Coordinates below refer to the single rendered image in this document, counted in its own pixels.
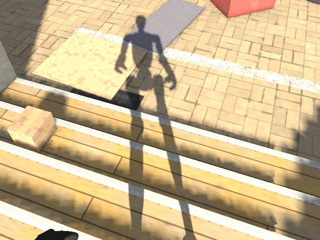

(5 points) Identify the robot left hand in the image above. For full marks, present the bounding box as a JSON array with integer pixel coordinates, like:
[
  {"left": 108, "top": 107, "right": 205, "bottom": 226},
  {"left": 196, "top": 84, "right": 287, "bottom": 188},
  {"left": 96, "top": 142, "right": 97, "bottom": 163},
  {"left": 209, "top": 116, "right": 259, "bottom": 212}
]
[{"left": 35, "top": 229, "right": 79, "bottom": 240}]

